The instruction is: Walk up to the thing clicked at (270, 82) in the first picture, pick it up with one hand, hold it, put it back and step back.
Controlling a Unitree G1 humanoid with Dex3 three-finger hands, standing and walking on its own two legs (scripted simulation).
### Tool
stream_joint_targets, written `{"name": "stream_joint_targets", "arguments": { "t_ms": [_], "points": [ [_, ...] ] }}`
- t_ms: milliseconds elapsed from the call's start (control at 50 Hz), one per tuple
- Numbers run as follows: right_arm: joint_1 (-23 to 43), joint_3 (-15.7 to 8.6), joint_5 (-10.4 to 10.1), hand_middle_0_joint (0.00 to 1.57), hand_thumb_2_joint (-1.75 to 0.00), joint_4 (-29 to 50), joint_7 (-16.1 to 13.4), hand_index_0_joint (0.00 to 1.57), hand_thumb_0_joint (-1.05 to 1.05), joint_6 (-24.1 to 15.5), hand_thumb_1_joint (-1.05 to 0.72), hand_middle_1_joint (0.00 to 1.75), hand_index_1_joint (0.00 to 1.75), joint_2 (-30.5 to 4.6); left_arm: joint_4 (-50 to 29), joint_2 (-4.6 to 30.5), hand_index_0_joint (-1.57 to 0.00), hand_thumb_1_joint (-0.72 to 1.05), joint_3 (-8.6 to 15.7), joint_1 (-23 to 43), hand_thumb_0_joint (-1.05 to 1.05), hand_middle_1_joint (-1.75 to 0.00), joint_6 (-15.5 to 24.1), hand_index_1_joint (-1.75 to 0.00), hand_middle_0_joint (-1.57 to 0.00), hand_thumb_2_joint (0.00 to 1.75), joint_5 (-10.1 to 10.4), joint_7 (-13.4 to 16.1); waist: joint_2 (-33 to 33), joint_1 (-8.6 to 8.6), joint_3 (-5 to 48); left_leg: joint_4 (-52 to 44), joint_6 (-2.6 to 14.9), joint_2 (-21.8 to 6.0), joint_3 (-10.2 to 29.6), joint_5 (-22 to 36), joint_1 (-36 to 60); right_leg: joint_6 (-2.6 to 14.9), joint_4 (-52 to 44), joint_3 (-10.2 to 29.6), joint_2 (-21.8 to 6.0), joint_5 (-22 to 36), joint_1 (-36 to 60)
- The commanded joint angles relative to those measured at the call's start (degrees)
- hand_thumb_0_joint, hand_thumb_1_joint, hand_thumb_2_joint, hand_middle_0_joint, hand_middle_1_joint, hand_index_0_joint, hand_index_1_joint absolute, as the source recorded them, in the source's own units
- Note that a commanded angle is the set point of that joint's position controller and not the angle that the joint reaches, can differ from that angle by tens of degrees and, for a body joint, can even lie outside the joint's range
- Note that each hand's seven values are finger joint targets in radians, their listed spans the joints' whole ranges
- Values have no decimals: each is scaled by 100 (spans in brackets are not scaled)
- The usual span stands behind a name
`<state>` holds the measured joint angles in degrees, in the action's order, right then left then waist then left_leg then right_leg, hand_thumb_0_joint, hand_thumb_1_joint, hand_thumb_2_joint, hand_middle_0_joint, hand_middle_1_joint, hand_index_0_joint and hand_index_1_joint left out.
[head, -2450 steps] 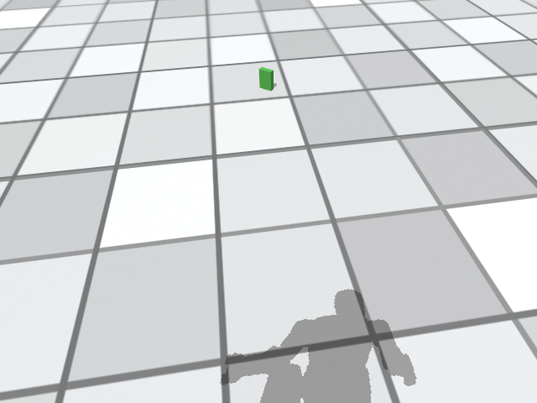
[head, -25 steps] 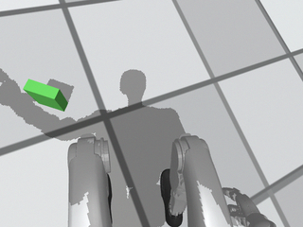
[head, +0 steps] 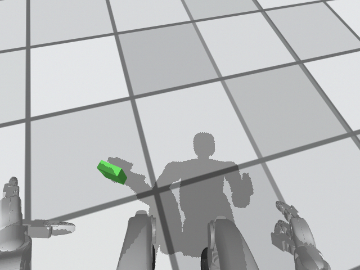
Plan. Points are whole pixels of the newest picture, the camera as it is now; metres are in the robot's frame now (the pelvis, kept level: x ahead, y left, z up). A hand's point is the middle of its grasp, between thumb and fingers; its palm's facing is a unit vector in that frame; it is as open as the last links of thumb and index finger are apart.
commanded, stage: home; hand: left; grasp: from above
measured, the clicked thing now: (112, 173) +0.48 +0.30 -0.53
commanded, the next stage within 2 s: none
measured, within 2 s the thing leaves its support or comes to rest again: neither
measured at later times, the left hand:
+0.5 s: hand (67, 222) +0.22 +0.20 +0.07, palm faces +0.14 -0.94 -0.31, open 17.3 cm
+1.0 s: hand (71, 233) +0.20 +0.19 +0.08, palm faces +0.15 -0.95 -0.28, open 17.3 cm
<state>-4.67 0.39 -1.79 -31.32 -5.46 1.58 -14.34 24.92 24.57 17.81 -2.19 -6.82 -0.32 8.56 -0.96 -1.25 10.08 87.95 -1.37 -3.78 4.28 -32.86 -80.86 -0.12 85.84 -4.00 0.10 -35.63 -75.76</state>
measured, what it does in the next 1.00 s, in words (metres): rises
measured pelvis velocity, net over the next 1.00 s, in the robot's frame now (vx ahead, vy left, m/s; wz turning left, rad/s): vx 0.04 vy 0.00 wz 0.04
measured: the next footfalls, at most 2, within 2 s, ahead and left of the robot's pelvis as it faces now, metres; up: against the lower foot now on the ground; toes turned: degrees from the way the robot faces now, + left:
none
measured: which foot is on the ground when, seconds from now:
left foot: down 0.00-1.00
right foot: down 0.00-1.00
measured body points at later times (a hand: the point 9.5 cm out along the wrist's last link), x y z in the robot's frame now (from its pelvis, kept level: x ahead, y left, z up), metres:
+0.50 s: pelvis +0.05 +0.02 +0.12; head +0.06 +0.01 +0.57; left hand +0.21 +0.25 +0.09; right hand +0.20 -0.22 +0.04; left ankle +0.06 +0.13 -0.56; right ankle +0.04 -0.13 -0.56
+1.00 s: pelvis +0.04 +0.00 +0.13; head +0.05 +0.00 +0.58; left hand +0.19 +0.24 +0.10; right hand +0.21 -0.24 +0.06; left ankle +0.06 +0.13 -0.56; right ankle +0.04 -0.13 -0.56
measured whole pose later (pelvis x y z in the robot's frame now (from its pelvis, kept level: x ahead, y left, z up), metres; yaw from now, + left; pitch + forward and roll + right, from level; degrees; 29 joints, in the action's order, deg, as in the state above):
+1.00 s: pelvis +0.04 +0.00 +0.13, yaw +2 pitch +7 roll -2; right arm -16.3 1.1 -0.4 -28.6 -10.3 -6.7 -12.5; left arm -0.3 11.5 -0.4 -26.7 -15.2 0.8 7.9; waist -2.2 -1.6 6.5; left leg 54.0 -1.1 -3.0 1.5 -24.3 -36.8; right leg -0.6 51.7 -2.9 -0.6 -26.4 -32.3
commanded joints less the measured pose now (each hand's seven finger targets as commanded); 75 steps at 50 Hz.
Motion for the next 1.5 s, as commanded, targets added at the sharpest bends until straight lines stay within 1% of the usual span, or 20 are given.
{"name": "stream_joint_targets", "arguments": {
  "t_ms": [0, 20, 80, 160, 220, 300, 360, 460, 480, 500, 540, 580, 640, 700, 740, 760, 900, 1220, 1340, 1480],
  "points": [
    [-681, -295, -23, 20, -90, 540, -194, 20, 0, -308, -90, 30, 30, -745, -1007, 781, -5, -50, -17, -41, 0, -6, 5, -6, -5, 8, 0, 197, -340, -104, 1858, -1804, 253, 148, -243, 1124, 2649, 94, -2140, 274, 90, 1316, 2060],
    [-717, -309, -29, 20, -90, 604, -220, 20, 0, -336, -90, 30, 30, -748, -1230, 816, -5, -51, -6, -149, 0, -6, -55, -6, -5, 8, 4, 235, -411, -64, 1852, -1975, 242, 151, -258, 1220, 2896, 91, -2301, 269, 95, 1424, 2279],
    [-734, -256, -48, 20, -90, 704, -325, 20, 0, -406, -90, 30, 30, -667, -1578, 561, -5, -54, -291, -351, 0, -5, -236, -6, -5, 6, 25, 305, -406, -116, 1606, -2400, 228, 170, -290, 1489, 3389, 75, -2677, 239, 88, 1750, 2754],
    [-801, -208, -34, 20, -90, 865, -470, 20, 0, -474, -90, 30, 30, -593, -2128, 337, -5, -52, -464, -974, 0, -6, -454, -6, -5, 7, 51, 406, -646, 1, 1290, -3073, 181, 199, -316, 1563, 4045, 98, -3125, 135, 114, 1788, 3311],
    [-851, -179, -14, 20, -90, 954, -564, 20, 0, -531, -90, 30, 30, -500, -2600, -165, -5, -52, -984, -1410, 0, -6, -604, -6, -5, 7, 83, 420, -742, -71, 971, -3498, 158, 203, -333, 1563, 4418, 105, -3461, 67, 137, 1798, 3588],
    [-858, -167, 16, 20, -90, 1113, -620, 20, 0, -656, -90, 30, 30, -445, -3216, -558, -5, -54, -1418, -2061, 0, -6, -745, -6, -5, 6, 105, 401, -534, -68, 583, -3835, 160, 181, -279, 1644, 4664, 100, -3740, -62, 183, 1831, 3839],
    [-812, -178, 37, 20, -90, 1214, -624, 20, 0, -734, -90, 30, 30, -446, -3420, -646, -5, -51, -1522, -2348, 0, -6, -788, -6, -5, 8, 92, 364, -226, -55, 295, -4048, 156, 152, -188, 1603, 4750, 78, -3890, -147, 207, 1756, 3951],
    [-789, -186, 80, 20, -90, 1309, -645, 20, 0, -852, -90, 30, 30, -418, -3681, -686, -5, -53, -1545, -2527, 0, -6, -733, -6, -5, 7, 67, 254, 36, -48, 108, -4150, 165, 161, -239, 1776, 4878, 57, -4081, -110, 201, 1839, 4110],
    [-798, -186, 75, 20, -90, 1345, -635, 20, 0, -878, -90, 30, 30, -433, -3682, -632, -5, -55, -1455, -2519, 0, -5, -721, -5, -5, 6, 80, 237, 71, -25, 87, -4132, 172, 185, -286, 1824, 4878, 42, -4117, -82, 190, 1892, 4179],
    [-814, -180, 96, 20, -90, 1325, -629, 20, 0, -899, -90, 30, 30, -412, -3651, -672, -5, -53, -1533, -2497, 0, -6, -714, -6, -5, 7, 63, 197, 144, -53, 105, -4096, 182, 192, -307, 1878, 4896, 29, -4142, -54, 186, 1957, 4192],
    [-829, -173, 104, 20, -90, 1323, -634, 20, 0, -940, -90, 30, 30, -405, -3832, -543, -5, -55, -1404, -2268, 0, -5, -656, -5, -5, 6, 64, 171, 23, -46, 62, -4103, 184, 228, -371, 1811, 4900, 11, -4184, 0, 162, 1952, 4202],
    [-831, -157, 129, 20, -90, 1301, -619, 20, 0, -994, -90, 30, 30, -387, -3410, -802, -5, -54, -1582, -2380, 0, -5, -640, -5, -5, 6, 37, 98, 84, -106, -23, -4134, 178, 237, -386, 1673, 4902, 13, -4198, 31, 162, 1821, 4165],
    [-861, -204, 148, 20, -90, 1278, -616, 20, 0, -1061, -90, 30, 30, -437, -4017, -664, -5, -50, -1527, -1973, 0, -6, -549, -6, -5, 9, 46, 85, -211, -94, 242, -4177, 147, 248, -400, 1745, 5137, 27, -4194, 40, 143, 1897, 4318],
    [-842, -185, 154, 20, -90, 1258, -601, 20, 0, -1111, -90, 30, 30, -425, -3807, -704, -5, -53, -1549, -2227, 0, -6, -578, -6, -5, 7, 43, 63, -226, -77, 280, -4168, 135, 263, -388, 1874, 5198, 24, -4211, 43, 149, 2004, 4370],
    [-762, -118, 142, 20, -90, 1219, -589, 20, 0, -1123, -90, 30, 30, -379, -3383, -840, -5, -51, -1619, -2448, 0, -6, -613, -6, -5, 8, 38, 38, -111, -82, 85, -4217, 144, 262, -374, 1669, 5136, 23, -4286, 22, 153, 1809, 4303],
    [-786, -186, 146, 20, -90, 1238, -587, 20, 0, -1129, -90, 30, 30, -445, -3886, -723, -6, -50, -1583, -2033, 0, -6, -563, -6, -5, 9, 56, 43, -106, -98, 236, -4203, 151, 267, -378, 1701, 5170, 15, -4303, 36, 144, 1866, 4349],
    [-746, -169, 136, 20, -90, 1225, -578, 20, 0, -1147, -90, 30, 30, -432, -3536, -709, -6, -50, -1459, -2395, 0, -7, -571, -6, -5, 9, 66, 16, -4, -7, 148, -4147, 175, 293, -447, 1828, 5067, -16, -4350, 72, 118, 2027, 4450],
    [-753, -201, 134, 20, -90, 1207, -576, 20, 0, -1209, -90, 30, 30, -459, -3470, -748, -6, -49, -1548, -2223, 0, -7, -471, -7, -6, 9, 51, -22, 39, -57, 45, -4220, 187, 281, -449, 1552, 5044, -4, -4389, 78, 126, 1740, 4322],
    [-711, -170, 139, 20, -90, 1187, -573, 20, 0, -1241, -90, 30, 30, -436, -3488, -701, -6, -50, -1507, -2251, 0, -7, -467, -6, -5, 9, 56, -24, -77, 4, -135, -4338, 178, 297, -455, 1120, 4942, 28, -4465, 96, 113, 1271, 4246],
    [-696, -165, 139, 20, -90, 1191, -590, 20, 0, -1280, -90, 30, 30, -429, -3522, -679, -6, -49, -1500, -2219, 0, -7, -432, -7, -6, 9, 60, -31, -15, 4, -149, -4318, 183, 311, -480, 1081, 4908, 19, -4505, 90, 110, 1244, 4222]
  ]
}}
